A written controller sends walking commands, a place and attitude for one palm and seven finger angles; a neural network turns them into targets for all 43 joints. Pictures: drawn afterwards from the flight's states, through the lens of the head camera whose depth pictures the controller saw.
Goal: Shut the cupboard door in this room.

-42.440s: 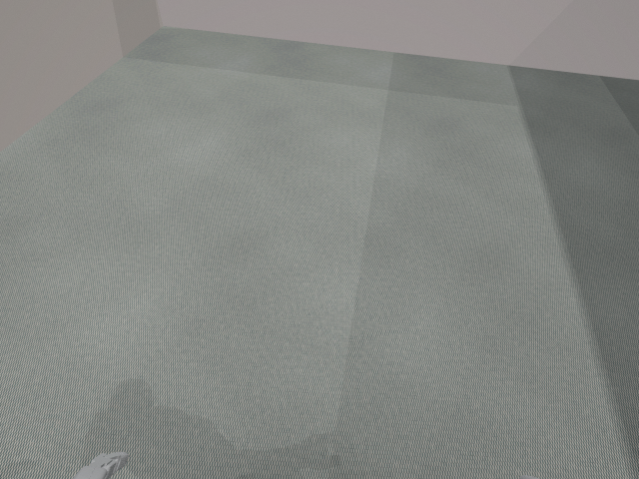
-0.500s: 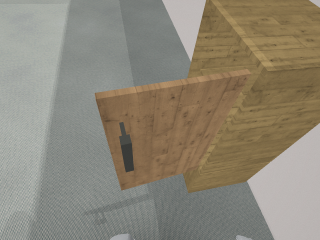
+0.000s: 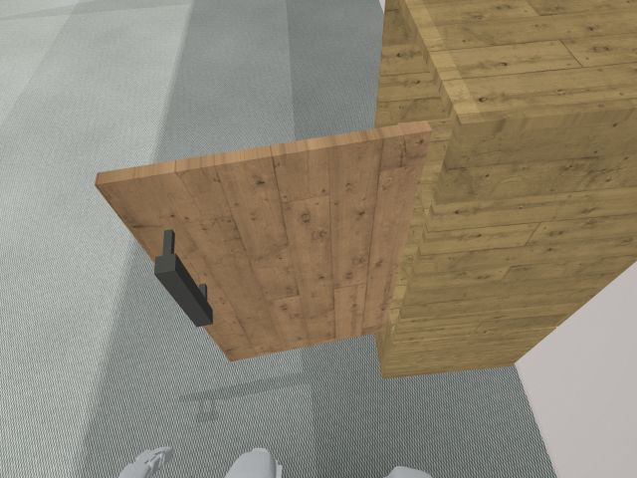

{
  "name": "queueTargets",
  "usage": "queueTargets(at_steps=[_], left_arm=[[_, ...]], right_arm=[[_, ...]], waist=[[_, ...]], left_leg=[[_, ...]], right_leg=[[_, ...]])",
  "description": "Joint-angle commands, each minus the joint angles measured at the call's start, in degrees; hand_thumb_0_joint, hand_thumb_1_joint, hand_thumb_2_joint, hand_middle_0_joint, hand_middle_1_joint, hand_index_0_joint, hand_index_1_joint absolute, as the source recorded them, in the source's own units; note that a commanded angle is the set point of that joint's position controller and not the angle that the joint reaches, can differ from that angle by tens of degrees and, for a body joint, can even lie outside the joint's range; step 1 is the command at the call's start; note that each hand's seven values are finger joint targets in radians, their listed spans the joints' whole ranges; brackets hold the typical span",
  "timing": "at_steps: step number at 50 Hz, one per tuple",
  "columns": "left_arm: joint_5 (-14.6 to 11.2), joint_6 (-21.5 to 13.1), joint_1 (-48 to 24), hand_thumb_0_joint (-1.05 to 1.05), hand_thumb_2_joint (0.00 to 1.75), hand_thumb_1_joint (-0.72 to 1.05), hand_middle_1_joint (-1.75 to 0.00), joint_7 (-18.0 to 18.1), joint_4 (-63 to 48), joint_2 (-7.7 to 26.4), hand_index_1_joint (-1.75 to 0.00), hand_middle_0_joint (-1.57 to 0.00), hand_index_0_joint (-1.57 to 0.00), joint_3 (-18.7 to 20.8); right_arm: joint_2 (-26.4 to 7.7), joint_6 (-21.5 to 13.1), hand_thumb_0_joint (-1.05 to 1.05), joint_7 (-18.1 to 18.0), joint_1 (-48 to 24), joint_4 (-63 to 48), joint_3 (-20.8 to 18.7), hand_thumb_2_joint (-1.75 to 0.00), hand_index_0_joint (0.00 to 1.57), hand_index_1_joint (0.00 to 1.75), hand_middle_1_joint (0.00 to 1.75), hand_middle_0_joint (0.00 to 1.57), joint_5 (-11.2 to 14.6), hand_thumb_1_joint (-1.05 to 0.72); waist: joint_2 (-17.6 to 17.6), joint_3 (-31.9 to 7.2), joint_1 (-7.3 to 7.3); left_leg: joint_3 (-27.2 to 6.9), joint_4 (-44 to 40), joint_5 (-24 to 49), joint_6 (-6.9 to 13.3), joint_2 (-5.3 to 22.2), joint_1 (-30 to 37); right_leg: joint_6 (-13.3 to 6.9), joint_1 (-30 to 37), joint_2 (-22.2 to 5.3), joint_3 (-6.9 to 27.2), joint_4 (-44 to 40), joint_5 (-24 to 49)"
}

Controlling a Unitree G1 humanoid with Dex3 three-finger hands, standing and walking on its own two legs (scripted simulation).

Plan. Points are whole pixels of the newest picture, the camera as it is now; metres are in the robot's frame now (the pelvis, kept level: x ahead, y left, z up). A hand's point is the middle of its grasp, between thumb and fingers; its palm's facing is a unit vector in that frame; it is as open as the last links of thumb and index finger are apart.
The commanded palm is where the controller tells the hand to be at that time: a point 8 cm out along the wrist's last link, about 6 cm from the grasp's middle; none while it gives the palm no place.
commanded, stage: shuffle to correct the standing spot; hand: left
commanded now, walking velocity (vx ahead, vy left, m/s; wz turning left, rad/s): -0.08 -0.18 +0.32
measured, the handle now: (187, 280) +0.36 +0.19 +0.01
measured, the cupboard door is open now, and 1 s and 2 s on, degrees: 96 96 96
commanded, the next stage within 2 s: come to a stop and stand still in 0.12 s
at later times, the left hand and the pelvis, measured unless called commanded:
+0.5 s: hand out of the picture -0.09 +0.10 -0.17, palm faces +0.21 -0.96 -0.19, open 7.3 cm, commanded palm none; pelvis -0.06 -0.08 +0.01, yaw +7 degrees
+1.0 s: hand out of the picture -0.10 +0.07 -0.16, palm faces +0.21 -0.96 -0.19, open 7.3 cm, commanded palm none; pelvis -0.08 -0.10 +0.02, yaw +8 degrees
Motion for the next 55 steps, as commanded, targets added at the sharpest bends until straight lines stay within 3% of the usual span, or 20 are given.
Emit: queueTargets(at_steps=[1,5,13,16,18,20,24,28,30,32,34,38,43,48,50,51,52,53,54,55], left_arm=[[0.54,-0.18,3.92,0.0,0.9,0.9,-0.3,1.37,-3.12,10.33,-0.3,-0.2,-0.2,2.19],[0.34,-0.79,0.98,0.0,0.9,0.9,-0.3,2.33,-5.04,5.83,-0.3,-0.2,-0.2,0.72],[0.14,-0.48,10.02,0.0,0.9,0.9,-0.3,3.06,-0.7,7.09,-0.3,-0.2,-0.2,1.32],[-0.86,-1.16,8.71,0.0,0.9,0.9,-0.3,2.98,1.3,6.72,-0.3,-0.2,-0.2,1.13],[-1.5,-1.05,7.53,0.0,0.9,0.9,-0.3,2.54,1.68,4.04,-0.3,-0.2,-0.2,0.88],[-1.44,-0.37,4.67,0.0,0.9,0.9,-0.3,2.13,2.63,1.75,-0.3,-0.2,-0.2,0.1],[0.24,0.26,8.11,0.0,0.9,0.9,-0.3,0.92,6.4,0.03,-0.3,-0.2,-0.2,-0.21],[0.33,-0.23,13.66,0.0,0.9,0.9,-0.3,0.74,8.83,-0.98,-0.3,-0.2,-0.2,-0.54],[0.33,-1.06,15.85,0.0,0.9,0.9,-0.3,1.16,9.48,0.87,-0.3,-0.2,-0.2,-0.29],[-0.54,-1.75,16.27,0.0,0.9,0.9,-0.3,1.88,10.13,3.86,-0.3,-0.2,-0.2,0.27],[-0.83,-2.15,13.58,0.0,0.9,0.9,-0.3,2.33,9.6,3.32,-0.3,-0.2,-0.2,0.26],[-0.76,-2.6,10.51,0.0,0.9,0.9,-0.3,2.48,9.77,3.38,-0.3,-0.2,-0.2,0.35],[-0.32,-2.28,12.98,0.0,0.9,0.9,-0.3,2.37,11.97,3.86,-0.3,-0.2,-0.2,0.58],[-0.71,-1.52,9.96,0.0,0.9,0.9,-0.3,2.56,12.3,3.03,-0.3,-0.2,-0.2,0.84],[-1.14,-1.32,9.01,0.0,0.9,0.9,-0.3,2.5,12.19,1.39,-0.3,-0.2,-0.2,0.27],[-1.3,-1.72,7.01,0.0,0.9,0.9,-0.3,4.74,12.37,-0.29,-0.3,-0.2,-0.2,-1.23],[-1.94,-0.37,7.16,0.0,0.9,0.9,-0.3,4.27,9.73,0.8,-0.3,-0.2,-0.2,-0.5],[-1.73,0.5,12.71,0.0,0.9,0.9,-0.3,4.15,10.58,-1.26,-0.3,-0.2,-0.2,-0.88],[-0.68,1.33,15.4,0.0,0.9,0.9,-0.3,3.47,12.02,0.63,-0.3,-0.2,-0.2,-1.01],[-0.25,1.06,16.62,0.0,0.9,0.9,-0.3,2.49,11.52,0.2,-0.3,-0.2,-0.2,-0.82]], right_arm=[[-2.14,-0.53,0.0,-0.66,1.91,-2.83,-0.01,-0.9,0.2,0.3,0.3,0.2,0.6,-0.9],[-1.32,-0.36,0.0,0.1,3.49,-1.1,0.77,-0.9,0.2,0.3,0.3,0.2,0.4,-0.9],[2.76,-1.29,0.0,-0.16,2.82,-0.88,2.61,-0.9,0.2,0.3,0.3,0.2,0.77,-0.9],[3.82,-1.84,0.0,-0.33,6.71,1.42,3.42,-0.9,0.2,0.3,0.3,0.2,1.05,-0.9],[1.15,-2.41,0.0,-0.61,8.1,2.46,2.92,-0.9,0.2,0.3,0.3,0.2,0.73,-0.9],[0.16,-1.89,0.0,-0.63,1.55,1.8,3.45,-0.9,0.2,0.3,0.3,0.2,-0.09,-0.9],[-0.51,-1.92,0.0,-0.98,-0.28,1.15,3.84,-0.9,0.2,0.3,0.3,0.2,-0.16,-0.9],[-0.56,-2.38,0.0,-0.81,0.41,1.79,4.15,-0.9,0.2,0.3,0.3,0.2,0.18,-0.9],[1.04,-2.36,0.0,-0.7,1.89,2.01,4.5,-0.9,0.2,0.3,0.3,0.2,0.45,-0.9],[2.49,-2.05,0.0,-0.38,4.4,3.53,4.78,-0.9,0.2,0.3,0.3,0.2,0.68,-0.9],[2.6,-1.9,0.0,-0.26,6.31,5.51,4.67,-0.9,0.2,0.3,0.3,0.2,0.63,-0.9],[5.82,-1.66,0.0,0.11,11.31,9.3,4.82,-0.9,0.2,0.3,0.3,0.2,0.87,-0.9],[8.07,-2.29,0.0,-0.19,13.21,10.3,5.28,-0.9,0.2,0.3,0.3,0.2,0.82,-0.9],[9.3,-2.86,0.0,-0.69,21.87,13.42,5.76,-0.9,0.2,0.3,0.3,0.2,0.33,-0.9],[9.07,-3.24,0.0,-1.09,24.28,14.23,6.07,-0.9,0.2,0.3,0.3,0.2,-0.09,-0.9],[0.46,-3.7,0.0,-1.36,23.51,11.36,4.67,-0.9,0.2,0.3,0.3,0.2,-0.21,-0.9],[3.89,-3.82,0.0,-2.15,26.69,8.16,4.86,-0.9,0.2,0.3,0.3,0.2,-0.42,-0.9],[4.06,-3.58,0.0,-2.38,15.43,4.98,5.3,-0.9,0.2,0.3,0.3,0.2,-0.42,-0.9],[3.36,-3.84,0.0,-2.25,4.55,1.71,5.12,-0.9,0.2,0.3,0.3,0.2,0.07,-0.9],[2.9,-4.07,0.0,-2.07,2.75,0.21,5.22,-0.9,0.2,0.3,0.3,0.2,0.32,-0.9]], waist=[[-22.64,-10.44,2.24],[-13.92,-8.17,0.28],[-8.76,-11.02,4.24],[-4.3,-12.06,1.86],[3.54,-11.38,1.17],[15.76,-5.15,2.49],[3.92,4.22,4.06],[-2.45,3.65,5.43],[-11.9,3.81,5.87],[-20.88,0.85,4.9],[-12.23,-1.17,2.87],[-4.9,-6.3,1.58],[-7.59,-6.95,3.59],[-9.98,-5.89,1.3],[-5.72,-2.62,1.12],[13.66,1.99,-3.93],[21.35,-2.9,-3.12],[26.74,-1.38,3.58],[25.35,3.19,7.06],[16.96,4.5,7.97]], left_leg=[[2.71,33.14,-6.95,2.06,-4.84,-7.78],[4.94,30.74,1.33,1.09,-4.54,-6.56],[9.04,-2.98,-3.24,2.07,-4.58,5.27],[8.08,-16.53,4.98,3.09,-3.76,15.51],[1.84,-25.88,6.45,6.19,1.9,22.92],[-6.72,-31.92,0.53,10.42,9.1,9.41],[-2.94,-35.45,-8.6,10.04,7.22,-0.02],[-0.57,-32.44,-9.87,9.86,4.73,-0.36],[4.05,-21.83,-7.02,7.4,-1.29,-0.43],[8.02,-5.03,-0.66,5.3,-4.35,4.83],[5.83,1.55,0.57,5.15,-3.45,7.26],[7.74,0.43,3.95,3.87,-3.01,10.59],[9.91,-9.65,1.81,3.12,-3.86,10.68],[11.43,-23.22,7.89,4.06,-4.52,18.11],[8.31,-29.55,7.54,5.26,-2.78,16.74],[14.19,-29.8,6.13,3.5,-1.19,15.21],[7.1,-33.09,-2.23,7.07,2.01,8.07],[0.3,-34.97,-8.45,9.5,8.19,-7.97],[-0.03,-36.17,-9.69,9.16,7.59,-14.45],[2.93,-33.74,-4.21,8.37,5.11,-11.67]], right_leg=[[-8.17,6.89,-14.3,8.81,-15.77,24.62],[-8.94,6.66,-11.73,1.96,-13.83,21.89],[-14.41,13.61,-15.51,8.87,-14.07,26.19],[-10.22,10.15,-15.44,10.51,-15.35,14.06],[-3.98,2.45,-9.72,6.39,-14.3,-0.35],[1.5,5.66,-3.58,-0.44,-8.66,-3.11],[-0.94,8.88,-1.3,-2.5,-1.66,-3.53],[-0.69,11.56,-1.51,-0.14,-6.37,-4.54],[-2.52,10.09,-6.43,10.38,-18.42,-16.02],[-7.89,5.47,-17.05,25.0,-34.38,-30.35],[-8.52,1.38,-16.99,24.96,-36.34,-27.01],[-5.96,3.42,-12.56,13.18,-33.4,-16.05],[-6.19,8.23,-11.45,10.72,-32.53,-14.39],[-3.76,4.38,-8.58,6.71,-30.86,-15.34],[-2.02,2.79,-6.32,5.25,-26.46,-11.61],[5.2,1.13,-0.64,0.59,-18.56,5.7],[2.45,6.05,2.0,-1.88,-5.01,-2.38],[-3.24,13.16,1.22,1.04,8.25,-0.97],[-5.49,12.98,0.47,3.2,13.42,0.79],[-5.01,9.96,0.31,1.98,11.13,2.58]])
